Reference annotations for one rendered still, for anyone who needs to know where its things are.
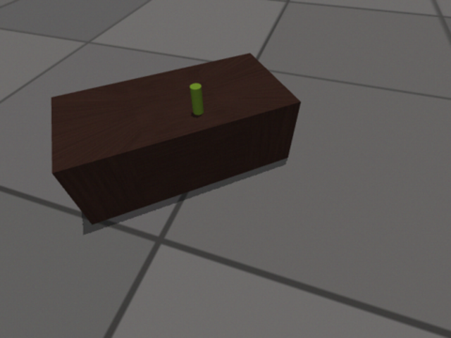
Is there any can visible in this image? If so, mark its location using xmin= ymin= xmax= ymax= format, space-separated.
xmin=190 ymin=83 xmax=204 ymax=115

